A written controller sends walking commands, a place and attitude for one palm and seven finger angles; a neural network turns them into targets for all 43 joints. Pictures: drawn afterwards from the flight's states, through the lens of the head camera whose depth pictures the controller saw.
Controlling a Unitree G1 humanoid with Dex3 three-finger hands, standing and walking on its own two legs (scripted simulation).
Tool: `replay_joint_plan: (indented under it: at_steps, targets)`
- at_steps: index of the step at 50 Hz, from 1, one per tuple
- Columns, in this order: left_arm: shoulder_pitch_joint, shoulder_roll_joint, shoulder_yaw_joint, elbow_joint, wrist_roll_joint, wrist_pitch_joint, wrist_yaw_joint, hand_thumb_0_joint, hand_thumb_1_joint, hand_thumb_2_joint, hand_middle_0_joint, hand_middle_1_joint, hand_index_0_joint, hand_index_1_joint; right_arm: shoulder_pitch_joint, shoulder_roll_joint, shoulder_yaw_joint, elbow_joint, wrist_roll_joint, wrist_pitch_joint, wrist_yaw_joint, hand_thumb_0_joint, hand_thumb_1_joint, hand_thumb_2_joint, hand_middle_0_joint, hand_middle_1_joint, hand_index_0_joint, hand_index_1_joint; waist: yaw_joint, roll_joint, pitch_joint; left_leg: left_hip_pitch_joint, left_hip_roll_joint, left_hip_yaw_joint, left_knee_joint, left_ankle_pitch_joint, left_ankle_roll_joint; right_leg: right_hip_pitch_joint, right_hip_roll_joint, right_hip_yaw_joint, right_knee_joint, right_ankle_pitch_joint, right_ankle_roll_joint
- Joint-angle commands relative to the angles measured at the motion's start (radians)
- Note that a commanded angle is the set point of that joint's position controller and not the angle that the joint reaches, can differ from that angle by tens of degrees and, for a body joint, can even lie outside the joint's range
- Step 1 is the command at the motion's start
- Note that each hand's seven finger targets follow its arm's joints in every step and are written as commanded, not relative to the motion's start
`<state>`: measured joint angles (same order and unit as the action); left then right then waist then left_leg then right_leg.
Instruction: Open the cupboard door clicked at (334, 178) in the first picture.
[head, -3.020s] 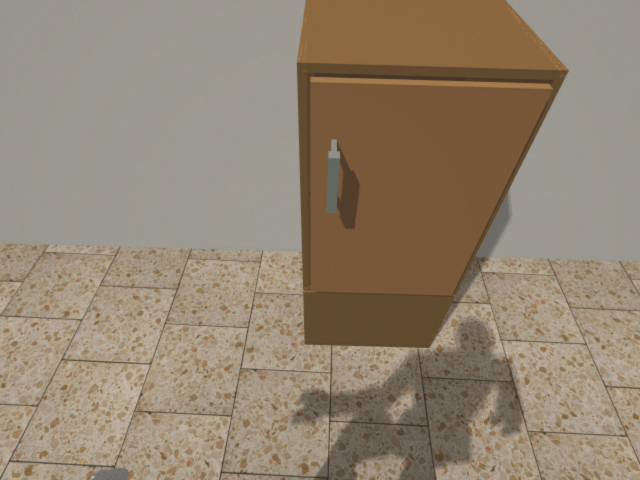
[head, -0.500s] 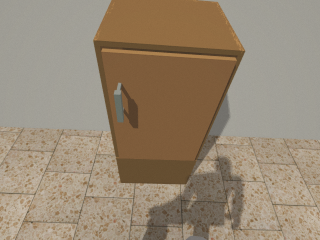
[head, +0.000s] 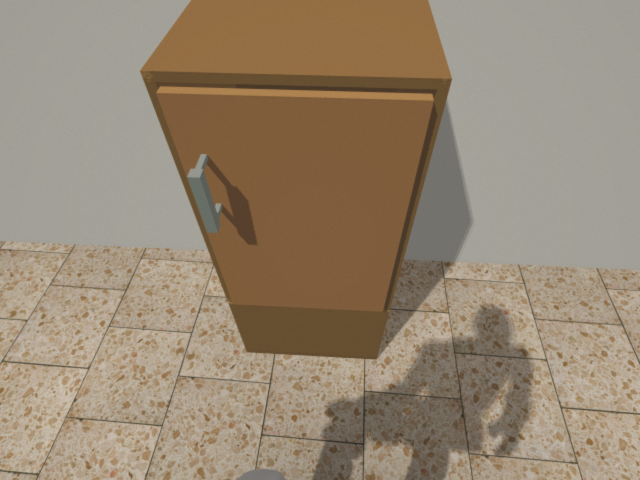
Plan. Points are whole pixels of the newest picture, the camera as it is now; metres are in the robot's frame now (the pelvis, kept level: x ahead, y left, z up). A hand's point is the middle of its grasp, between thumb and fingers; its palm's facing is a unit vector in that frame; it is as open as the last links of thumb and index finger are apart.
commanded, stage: come to a stop and stand still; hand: left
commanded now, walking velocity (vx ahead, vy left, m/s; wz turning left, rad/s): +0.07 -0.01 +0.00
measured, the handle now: (208, 194) +0.53 +0.24 +0.02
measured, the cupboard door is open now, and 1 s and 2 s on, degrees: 0 0 0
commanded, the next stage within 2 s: look again from close up in 0.64 s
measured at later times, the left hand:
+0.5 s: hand out of the picture -0.02 +0.20 -0.17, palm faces +0.03 -0.98 -0.18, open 7.4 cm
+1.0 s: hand out of the picture +0.00 +0.20 -0.17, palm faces -0.01 -0.98 -0.21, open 7.4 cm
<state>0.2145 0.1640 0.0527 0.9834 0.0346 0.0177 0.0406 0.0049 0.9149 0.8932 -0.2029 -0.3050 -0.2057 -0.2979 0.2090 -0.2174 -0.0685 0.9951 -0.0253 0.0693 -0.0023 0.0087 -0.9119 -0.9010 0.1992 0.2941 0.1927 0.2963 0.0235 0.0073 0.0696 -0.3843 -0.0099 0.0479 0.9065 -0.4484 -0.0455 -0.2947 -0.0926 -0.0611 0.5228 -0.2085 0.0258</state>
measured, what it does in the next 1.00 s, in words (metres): steps on the spot: left foot, then right foot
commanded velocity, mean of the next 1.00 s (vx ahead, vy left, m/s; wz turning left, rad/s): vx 0.00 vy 0.00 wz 0.00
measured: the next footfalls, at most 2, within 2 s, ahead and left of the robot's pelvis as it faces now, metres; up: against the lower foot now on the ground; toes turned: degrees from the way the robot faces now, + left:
left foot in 0.10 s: +0.03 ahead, +0.12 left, +0.00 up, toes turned +1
right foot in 0.38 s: +0.02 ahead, -0.08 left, +0.00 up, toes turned -3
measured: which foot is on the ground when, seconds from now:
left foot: up 0.00-0.08, down 0.10-1.00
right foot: down 0.00-0.10, up 0.12-0.36, down 0.38-1.00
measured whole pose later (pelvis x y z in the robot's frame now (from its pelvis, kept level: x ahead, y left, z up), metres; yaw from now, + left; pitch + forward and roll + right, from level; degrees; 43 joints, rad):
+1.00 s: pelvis -0.01 +0.03 +0.00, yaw -1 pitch -1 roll +1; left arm 0.28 0.15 -0.02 1.09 0.01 -0.01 0.04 0.01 0.92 0.89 -0.20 -0.30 -0.20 -0.30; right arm 0.29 -0.15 0.03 1.10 -0.02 -0.02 -0.02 0.01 -0.92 -0.90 0.20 0.29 0.20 0.30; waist 0.00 0.01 0.04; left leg -0.19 -0.03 0.08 0.46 -0.26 0.04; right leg -0.19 -0.01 -0.03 0.50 -0.29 -0.02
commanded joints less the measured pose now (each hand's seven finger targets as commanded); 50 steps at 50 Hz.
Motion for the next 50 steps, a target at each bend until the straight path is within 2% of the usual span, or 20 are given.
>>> replay_joint_plan:
  at_steps: [1,3,4,5,6,9,15,17,19,20,21,22,24,25,26,27,29,35,45,50]
  targets:
    - [0.043,0.237,0.054,-0.051,0.005,-0.003,0.011,0.0,0.9,0.9,-0.2,-0.3,-0.2,-0.3,0.073,-0.022,-0.005,-0.064,0.012,-0.038,0.002,0.0,-0.9,-0.9,0.2,0.3,0.2,0.3,-0.009,-0.204,-0.104,0.122,0.011,-0.003,-0.269,0.058,0.025,0.03,-0.228,0.252,-0.184,0.099,-0.161]
    - [0.019,0.2,0.047,-0.054,-0.007,0.012,0.002,0.0,0.9,0.9,-0.2,-0.3,-0.2,-0.3,0.145,-0.033,-0.002,-0.034,0.013,-0.053,-0.005,0.0,-0.9,-0.9,0.2,0.3,0.2,0.3,-0.046,-0.155,-0.099,0.316,0.015,0.007,-0.494,0.188,0.035,-0.109,-0.133,0.182,-0.11,-0.074,-0.088]
    - [0.032,0.145,0.034,-0.066,-0.012,0.019,-0.003,0.0,0.9,0.9,-0.2,-0.3,-0.2,-0.3,0.146,-0.092,-0.012,-0.044,0.008,-0.06,-0.008,0.0,-0.9,-0.9,0.2,0.3,0.2,0.3,-0.049,0.046,-0.092,0.344,0.147,-0.165,-0.585,0.152,0.076,-0.203,-0.037,0.109,0.022,-0.188,-0.04]
    - [0.025,0.085,0.025,-0.083,-0.015,0.022,-0.007,0.0,0.9,0.9,-0.2,-0.3,-0.2,-0.3,0.122,-0.165,-0.02,-0.069,0.0,-0.06,-0.014,0.0,-0.9,-0.9,0.2,0.3,0.2,0.3,-0.049,0.263,-0.03,0.214,0.316,-0.345,-0.687,0.137,0.155,-0.229,0.052,-0.002,0.163,-0.298,0.012]
    - [-0.009,0.103,0.02,-0.069,-0.006,0.029,-0.002,0.0,0.9,0.9,-0.2,-0.3,-0.2,-0.3,0.073,-0.145,-0.014,-0.072,0.0,-0.061,-0.021,0.0,-0.9,-0.9,0.2,0.3,0.2,0.3,-0.057,0.255,-0.004,0.094,0.328,-0.369,-0.744,0.076,0.201,-0.183,0.038,0.056,0.291,-0.311,0.011]
    - [0.08,0.098,0.018,0.001,-0.001,0.025,-0.018,0.0,0.9,0.9,-0.2,-0.3,-0.2,-0.3,-0.04,-0.083,0.013,-0.073,0.003,-0.069,-0.034,0.0,-0.9,-0.9,0.2,0.3,0.2,0.3,0.012,0.129,0.019,0.076,0.233,-0.219,-0.709,0.17,0.2,-0.153,0.033,0.082,0.439,-0.19,0.003]
    - [0.084,0.055,-0.016,0.031,-0.012,0.005,-0.012,0.0,0.9,0.9,-0.2,-0.3,-0.2,-0.3,0.055,-0.078,0.015,-0.003,0.003,-0.08,-0.041,0.0,-0.9,-0.9,0.2,0.3,0.2,0.3,-0.026,0.084,-0.063,0.286,0.23,-0.187,-0.598,0.595,0.221,-0.029,0.038,0.033,0.083,-0.191,0.016]
    - [0.133,0.059,-0.019,0.062,-0.014,-0.006,-0.007,0.0,0.9,0.9,-0.2,-0.3,-0.2,-0.3,0.058,-0.07,0.017,0.015,0.013,-0.084,-0.041,0.0,-0.9,-0.9,0.2,0.3,0.2,0.3,-0.004,0.068,-0.097,0.266,0.198,-0.158,-0.543,0.593,0.179,0.096,0.033,0.036,-0.109,-0.023,0.013]
    - [0.145,0.107,-0.021,0.086,-0.013,-0.025,0.002,0.0,0.9,0.9,-0.2,-0.3,-0.2,-0.3,0.065,-0.023,0.027,0.028,0.026,-0.09,-0.034,0.0,-0.9,-0.9,0.2,0.3,0.2,0.3,-0.015,-0.034,-0.086,0.172,0.126,-0.116,-0.505,0.433,0.1,0.199,-0.064,0.153,-0.191,0.205,-0.026]
    - [0.133,0.109,-0.025,0.089,-0.016,-0.029,0.001,0.0,0.9,0.9,-0.2,-0.3,-0.2,-0.3,0.062,-0.008,0.034,0.034,0.025,-0.09,-0.031,0.0,-0.9,-0.9,0.2,0.3,0.2,0.3,-0.026,-0.038,-0.059,0.178,0.099,-0.099,-0.529,0.371,0.079,0.163,-0.102,0.172,-0.173,0.238,-0.053]
    - [0.118,0.108,-0.025,0.098,-0.018,-0.036,-0.001,0.0,0.9,0.9,-0.2,-0.3,-0.2,-0.3,0.06,-0.009,0.036,0.048,0.019,-0.081,-0.032,0.0,-0.9,-0.9,0.2,0.3,0.2,0.3,-0.032,-0.144,-0.056,0.208,0.09,-0.082,-0.526,0.333,0.064,0.121,-0.09,0.186,-0.183,0.205,-0.066]
    - [0.105,0.093,-0.03,0.099,-0.02,-0.037,-0.001,0.0,0.9,0.9,-0.2,-0.3,-0.2,-0.3,0.068,-0.015,0.036,0.061,0.017,-0.078,-0.032,0.0,-0.9,-0.9,0.2,0.3,0.2,0.3,-0.038,-0.158,-0.038,0.235,0.092,-0.079,-0.538,0.316,0.063,0.082,-0.088,0.181,-0.2,0.15,-0.069]
    - [0.091,0.082,-0.034,0.103,-0.02,-0.033,-0.001,0.0,0.9,0.9,-0.2,-0.3,-0.2,-0.3,0.086,-0.016,0.042,0.091,0.017,-0.083,-0.031,0.0,-0.9,-0.9,0.2,0.3,0.2,0.3,-0.035,-0.078,-0.02,0.251,0.111,-0.096,-0.578,0.354,0.072,0.072,-0.049,0.145,-0.2,0.091,-0.054]
    - [0.177,0.077,-0.047,0.118,-0.004,-0.056,0.037,0.0,0.9,0.9,-0.2,-0.3,-0.2,-0.3,0.035,-0.067,0.052,0.022,0.02,-0.099,-0.018,0.0,-0.9,-0.9,0.2,0.3,0.2,0.3,-0.002,-0.035,0.025,0.171,0.126,-0.073,-0.42,0.408,0.056,0.059,-0.05,0.143,-0.154,0.223,-0.043]
    - [0.133,0.114,-0.044,0.07,-0.017,-0.057,0.029,0.0,0.9,0.9,-0.2,-0.3,-0.2,-0.3,0.078,-0.026,0.057,0.006,0.012,-0.091,-0.013,0.0,-0.9,-0.9,0.2,0.3,0.2,0.3,-0.037,0.003,-0.014,0.149,0.089,-0.084,-0.468,0.176,0.058,0.048,-0.064,0.171,-0.167,-0.069,-0.076]
    - [0.111,0.108,-0.046,0.05,-0.016,-0.055,0.021,0.0,0.9,0.9,-0.2,-0.3,-0.2,-0.3,0.107,-0.034,0.058,0.003,0.006,-0.09,-0.01,0.0,-0.9,-0.9,0.2,0.3,0.2,0.3,-0.046,0.029,0.008,0.117,0.088,-0.092,-0.483,0.119,0.065,0.004,-0.039,0.161,-0.146,-0.206,-0.088]
    - [0.122,0.105,-0.047,0.036,-0.014,-0.05,0.009,0.0,0.9,0.9,-0.2,-0.3,-0.2,-0.3,0.126,-0.035,0.064,-0.006,0.002,-0.097,-0.008,0.0,-0.9,-0.9,0.2,0.3,0.2,0.3,-0.034,0.149,0.001,0.07,0.106,-0.128,-0.539,0.092,0.091,0.031,0.002,0.113,-0.088,-0.164,-0.09]
    - [0.131,0.075,-0.057,0.049,-0.019,-0.046,-0.003,0.0,0.9,0.9,-0.2,-0.3,-0.2,-0.3,0.141,-0.043,0.069,-0.002,0.01,-0.103,-0.015,0.0,-0.9,-0.9,0.2,0.3,0.2,0.3,-0.021,-0.029,0.021,0.059,0.109,-0.146,-0.576,0.129,0.113,0.075,0.013,0.107,-0.089,-0.084,-0.077]
    - [0.129,0.083,-0.057,0.068,-0.024,-0.051,-0.001,0.0,0.9,0.9,-0.2,-0.3,-0.2,-0.3,0.151,-0.027,0.076,0.064,0.013,-0.108,-0.021,0.0,-0.9,-0.9,0.2,0.3,0.2,0.3,-0.024,-0.055,-0.008,0.153,0.103,-0.097,-0.547,0.285,0.101,0.085,-0.007,0.132,-0.114,0.028,-0.072]
    - [0.126,0.087,-0.054,0.081,-0.024,-0.052,0.0,0.0,0.9,0.9,-0.2,-0.3,-0.2,-0.3,0.135,-0.025,0.076,0.09,0.014,-0.111,-0.025,0.0,-0.9,-0.9,0.2,0.3,0.2,0.3,-0.023,-0.012,-0.021,0.187,0.108,-0.084,-0.538,0.359,0.095,0.1,-0.01,0.13,-0.11,0.109,-0.071]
